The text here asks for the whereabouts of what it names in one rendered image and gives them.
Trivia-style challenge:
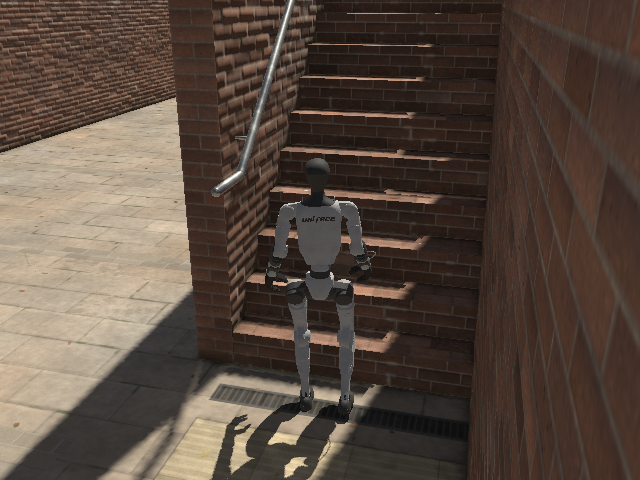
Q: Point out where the stairs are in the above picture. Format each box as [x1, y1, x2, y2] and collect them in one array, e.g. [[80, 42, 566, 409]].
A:
[[232, 0, 502, 398]]

